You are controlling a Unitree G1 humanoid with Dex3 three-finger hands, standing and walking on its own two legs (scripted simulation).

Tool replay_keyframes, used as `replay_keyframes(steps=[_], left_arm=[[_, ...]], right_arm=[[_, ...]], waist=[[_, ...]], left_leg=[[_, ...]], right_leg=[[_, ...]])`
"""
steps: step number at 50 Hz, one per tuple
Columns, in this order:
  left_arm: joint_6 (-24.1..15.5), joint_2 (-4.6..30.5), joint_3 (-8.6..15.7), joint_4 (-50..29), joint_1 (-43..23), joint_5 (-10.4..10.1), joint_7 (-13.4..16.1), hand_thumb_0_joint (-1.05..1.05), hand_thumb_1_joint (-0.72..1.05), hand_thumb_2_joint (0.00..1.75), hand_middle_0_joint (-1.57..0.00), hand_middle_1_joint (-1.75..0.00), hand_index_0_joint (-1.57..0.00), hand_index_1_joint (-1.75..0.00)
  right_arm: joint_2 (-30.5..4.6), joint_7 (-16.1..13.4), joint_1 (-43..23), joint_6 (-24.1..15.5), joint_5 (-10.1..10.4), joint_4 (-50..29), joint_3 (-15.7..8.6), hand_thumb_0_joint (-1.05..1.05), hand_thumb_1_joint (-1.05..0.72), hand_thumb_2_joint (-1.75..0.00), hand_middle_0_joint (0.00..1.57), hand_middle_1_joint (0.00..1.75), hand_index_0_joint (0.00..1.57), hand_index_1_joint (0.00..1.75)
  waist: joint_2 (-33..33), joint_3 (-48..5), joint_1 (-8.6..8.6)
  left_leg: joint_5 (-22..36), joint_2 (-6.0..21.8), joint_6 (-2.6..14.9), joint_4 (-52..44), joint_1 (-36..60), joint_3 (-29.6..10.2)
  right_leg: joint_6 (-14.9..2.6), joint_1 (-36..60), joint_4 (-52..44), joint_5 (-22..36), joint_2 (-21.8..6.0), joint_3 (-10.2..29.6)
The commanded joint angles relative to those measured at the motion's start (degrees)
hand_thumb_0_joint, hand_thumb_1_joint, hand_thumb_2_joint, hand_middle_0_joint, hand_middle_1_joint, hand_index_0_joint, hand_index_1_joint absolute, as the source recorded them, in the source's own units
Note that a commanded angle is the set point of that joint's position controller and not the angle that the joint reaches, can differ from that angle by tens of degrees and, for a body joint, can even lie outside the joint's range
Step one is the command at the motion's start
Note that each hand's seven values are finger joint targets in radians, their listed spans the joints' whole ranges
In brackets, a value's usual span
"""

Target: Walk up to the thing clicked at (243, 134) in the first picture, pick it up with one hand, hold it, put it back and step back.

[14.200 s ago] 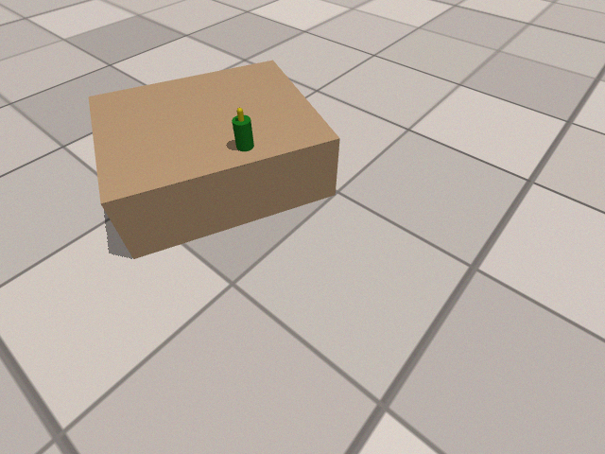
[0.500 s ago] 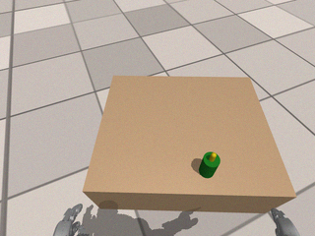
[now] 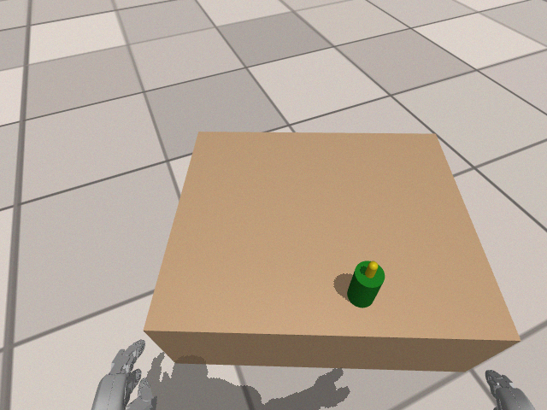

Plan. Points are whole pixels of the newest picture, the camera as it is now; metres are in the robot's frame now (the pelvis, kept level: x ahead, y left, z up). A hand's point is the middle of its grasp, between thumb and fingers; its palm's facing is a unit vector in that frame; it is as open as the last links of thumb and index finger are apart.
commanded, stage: go down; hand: right
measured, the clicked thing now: (366, 280) +0.47 -0.20 -0.31
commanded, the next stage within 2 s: approach in 1.74 s
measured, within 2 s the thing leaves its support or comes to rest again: neither
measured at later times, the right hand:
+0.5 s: hand out of the picture +0.13 -0.26 -0.09, palm faces +0.08 +0.94 -0.34, open 17.4 cm
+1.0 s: hand (502, 335) +0.25 -0.33 -0.06, palm faces +0.21 +0.95 -0.24, open 17.1 cm
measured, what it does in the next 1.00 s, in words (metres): stands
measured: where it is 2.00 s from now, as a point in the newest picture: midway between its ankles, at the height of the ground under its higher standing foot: outside the picture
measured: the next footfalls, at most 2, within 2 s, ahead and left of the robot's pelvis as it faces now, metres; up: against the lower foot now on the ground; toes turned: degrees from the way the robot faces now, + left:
none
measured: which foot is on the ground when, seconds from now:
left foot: down 0.00-1.00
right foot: down 0.00-1.00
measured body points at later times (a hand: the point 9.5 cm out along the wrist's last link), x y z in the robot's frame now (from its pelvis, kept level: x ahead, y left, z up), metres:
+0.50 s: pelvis -0.01 +0.00 -0.01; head +0.02 -0.01 +0.44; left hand +0.14 +0.25 -0.08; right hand +0.13 -0.31 -0.06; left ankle -0.02 +0.13 -0.69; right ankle -0.01 -0.11 -0.69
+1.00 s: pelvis -0.03 +0.00 -0.02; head +0.04 -0.02 +0.43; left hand +0.11 +0.26 -0.10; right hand +0.24 -0.37 -0.04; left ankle -0.02 +0.13 -0.69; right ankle -0.01 -0.11 -0.69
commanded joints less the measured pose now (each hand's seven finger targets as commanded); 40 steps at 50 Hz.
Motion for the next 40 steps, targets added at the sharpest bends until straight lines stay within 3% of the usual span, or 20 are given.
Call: replay_keyframes(steps=[1, 3, 6, 8, 9, 11, 12, 13, 14, 18, 23, 27, 31, 35, 40], left_arm=[[-4.1, 8.4, 3.3, -8.5, -1.8, -0.4, 1.6, 0.0, 0.91, 0.89, -0.19, -0.29, -0.19, -0.29], [-4.4, 8.6, 3.4, -8.4, -1.7, -0.3, 1.8, 0.0, 0.9, 0.89, -0.19, -0.29, -0.19, -0.29], [-5.1, 8.5, 3.1, -8.6, -2.3, -0.4, 2.3, 0.0, 0.9, 0.89, -0.19, -0.29, -0.19, -0.29], [-5.7, 8.3, 3.0, -9.0, -2.6, -0.3, 2.6, 0.0, 0.9, 0.89, -0.19, -0.29, -0.19, -0.3], [-5.8, 8.5, 3.2, -8.5, -1.9, -0.3, 2.7, 0.0, 0.9, 0.89, -0.19, -0.3, -0.19, -0.29], [-6.0, 8.1, 2.8, -8.9, -2.5, -0.3, 2.9, 0.0, 0.9, 0.89, -0.19, -0.29, -0.19, -0.29], [-6.2, 8.6, 3.3, -8.5, -1.8, -0.2, 3.1, 0.0, 0.9, 0.89, -0.19, -0.29, -0.19, -0.3], [-6.3, 8.0, 2.7, -8.8, -2.5, -0.2, 3.1, 0.0, 0.9, 0.89, -0.19, -0.29, -0.19, -0.29], [-6.4, 8.3, 3.1, -8.5, -1.8, -0.1, 3.3, 0.0, 0.9, 0.89, -0.19, -0.3, -0.19, -0.3], [-6.7, 8.4, 3.0, -8.4, -1.3, 0.0, 3.7, 0.0, 0.89, 0.9, -0.19, -0.29, -0.19, -0.3], [-7.2, 8.4, 3.1, -8.0, -1.1, 0.0, 4.1, 0.0, 0.89, 0.9, -0.19, -0.3, -0.19, -0.3], [-7.2, 8.6, 3.1, -8.1, -1.6, 0.1, 4.3, 0.0, 0.89, 0.9, -0.19, -0.3, -0.19, -0.3], [-7.5, 8.2, 2.8, -7.5, -1.5, 0.2, 4.4, 0.0, 0.89, 0.9, -0.2, -0.3, -0.19, -0.3], [-8.0, 8.5, 2.6, -6.0, -1.8, 0.5, 4.8, 0.0, 0.88, 0.9, -0.2, -0.3, -0.19, -0.3], [-8.3, 9.1, 2.7, -3.1, -1.1, 0.7, 5.2, 0.0, 0.88, 0.9, -0.2, -0.3, -0.2, -0.3]], right_arm=[[-10.0, -0.3, 0.2, -1.0, -0.4, -8.8, -4.2, 0.0, 0.59, -0.02, 0.05, 0.05, 0.05, 0.05], [-11.5, -0.2, -0.5, -1.0, -0.4, -10.1, -5.4, 0.0, 0.58, -0.02, 0.05, 0.05, 0.05, 0.05], [-11.5, -0.3, -0.9, -0.9, -0.2, -10.8, -5.6, 0.0, 0.58, -0.02, 0.05, 0.05, 0.05, 0.05], [-10.7, -0.2, 0.6, -0.8, -0.3, -11.0, -5.2, 0.0, 0.58, -0.02, 0.06, 0.05, 0.05, 0.05], [-12.3, -0.4, -0.3, -0.8, -0.3, -12.2, -6.5, 0.0, 0.58, -0.01, 0.05, 0.05, 0.05, 0.05], [-11.7, -0.3, 0.6, -0.8, -0.1, -11.9, -6.1, 0.0, 0.58, -0.02, 0.05, 0.05, 0.05, 0.05], [-13.1, -0.5, -0.4, -0.9, -0.2, -13.7, -7.2, 0.0, 0.58, -0.02, 0.05, 0.05, 0.05, 0.05], [-11.8, -0.3, 1.0, -0.9, 0.0, -12.2, -6.5, 0.0, 0.57, -0.02, 0.06, 0.05, 0.05, 0.05], [-11.8, -0.3, 1.4, -1.0, 0.0, -12.8, -6.4, 0.0, 0.57, -0.02, 0.05, 0.05, 0.05, 0.05], [-11.7, 0.0, 1.6, -0.9, 0.4, -13.7, -6.7, 0.0, 0.55, -0.03, 0.05, 0.05, 0.05, 0.05], [-11.8, 0.3, 1.1, -1.2, 0.8, -13.0, -7.2, 0.0, 0.5, -0.03, 0.06, 0.05, 0.05, 0.05], [-12.1, 0.9, 2.1, -1.3, 0.8, -12.1, -7.2, 0.0, 0.48, -0.03, 0.06, 0.05, 0.06, 0.05], [-13.9, 0.8, -2.2, -2.1, 0.7, -12.8, -8.8, 0.0, 0.45, -0.04, 0.06, 0.05, 0.06, 0.05], [-16.3, 1.2, -10.5, -4.8, 1.4, -10.8, -11.0, 0.0, 0.45, -0.04, 0.06, 0.04, 0.06, 0.04], [-21.8, 3.1, -22.5, -10.3, 3.6, -6.5, -15.9, 0.0, 0.47, -0.04, 0.06, 0.05, 0.05, 0.05]], waist=[[-1.4, -6.1, 0.47], [-2.4, -6.5, 0.19], [-2.5, -4.2, -0.08], [-3.0, -5.2, -0.19], [-3.8, -6.2, -0.21], [-3.8, -5.1, -0.48], [-4.4, -6.4, -0.2], [-3.9, -5.0, -0.79], [-4.2, -6.5, -0.12], [-4.4, -8.3, -0.06], [-2.0, -7.6, 0.65], [-2.8, -6.7, 0.09], [-3.7, -6.2, 0.66], [-3.6, -4.4, 1.49], [-5.9, -7.6, 1.67]], left_leg=[[13.5, -1.1, 1.13, -6.5, 2.7, 0.7], [12.9, -1.1, 1.3, -6.0, 2.1, 0.8], [8.2, -1.2, 1.28, -6.9, 1.0, 0.8], [8.6, -1.2, 1.42, -6.1, 0.9, 1.0], [9.3, -1.2, 1.45, -5.9, 1.2, 1.0], [8.2, -1.1, 1.43, -5.9, 0.8, 1.0], [8.4, -1.2, 1.52, -5.8, 0.9, 1.0], [7.7, -1.2, 1.43, -5.8, 0.9, 1.1], [9.1, -1.1, 1.54, -5.5, 1.3, 1.0], [12.4, -1.2, 1.5, -4.4, 1.4, 1.1], [11.8, -1.2, 1.14, -5.0, 1.1, 1.1], [11.8, -1.4, 1.36, -4.5, 0.9, 1.4], [11.4, -1.1, 1.33, -4.9, 0.6, 1.0], [8.4, -1.1, 1.27, -4.9, -1.3, 0.7], [10.6, -0.6, 1.47, -3.2, -1.5, -0.1]], right_leg=[[-0.77, 6.0, -7.7, 15.9, 0.4, -0.9], [-0.66, 5.5, -7.6, 15.5, 0.4, -0.7], [-0.63, 3.8, -8.4, 10.3, 0.4, -0.8], [-0.57, 4.6, -8.4, 10.8, 0.2, -0.4], [-0.56, 4.7, -8.0, 11.7, 0.3, -0.5], [-0.54, 3.7, -8.0, 10.4, 0.3, -0.5], [-0.46, 4.5, -8.1, 10.7, 0.4, -0.5], [-0.4, 3.6, -8.2, 10.1, 0.3, -0.3], [-0.45, 4.5, -7.6, 11.4, 0.3, -0.5], [-0.27, 5.5, -6.7, 15.5, 0.2, -0.4], [-0.82, 4.3, -6.0, 13.9, 0.3, -0.4], [-0.5, 3.9, -6.6, 14.9, 0.2, -0.1], [-0.69, 4.1, -6.4, 13.6, 0.2, -0.4], [-0.83, 2.8, -6.9, 9.6, 0.1, -0.1], [-0.8, 3.7, -5.7, 11.7, 0.0, -0.1]])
